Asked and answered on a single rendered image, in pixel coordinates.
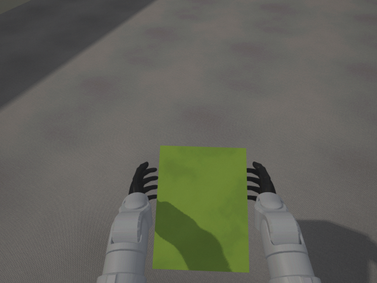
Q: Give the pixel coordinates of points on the right robot forearm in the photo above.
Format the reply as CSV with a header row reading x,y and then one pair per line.
x,y
283,243

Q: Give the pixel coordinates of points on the left robot hand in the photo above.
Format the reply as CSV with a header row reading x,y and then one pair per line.
x,y
138,182

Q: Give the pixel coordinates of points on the left robot forearm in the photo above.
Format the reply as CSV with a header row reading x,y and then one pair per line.
x,y
128,241

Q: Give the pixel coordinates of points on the carton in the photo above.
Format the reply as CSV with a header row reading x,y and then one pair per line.
x,y
201,212

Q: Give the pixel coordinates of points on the right robot hand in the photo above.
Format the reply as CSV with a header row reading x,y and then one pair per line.
x,y
263,181

